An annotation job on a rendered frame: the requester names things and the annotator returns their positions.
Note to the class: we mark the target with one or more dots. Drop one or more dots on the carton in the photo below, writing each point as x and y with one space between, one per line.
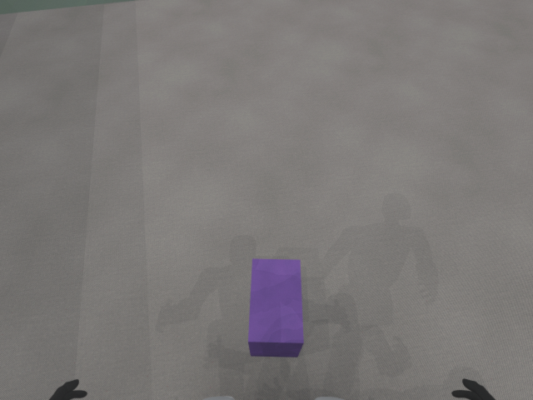
275 320

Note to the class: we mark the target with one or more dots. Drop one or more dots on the right robot hand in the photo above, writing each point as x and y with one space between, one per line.
477 392

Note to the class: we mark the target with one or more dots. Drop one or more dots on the left robot hand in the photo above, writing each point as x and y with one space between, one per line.
65 392

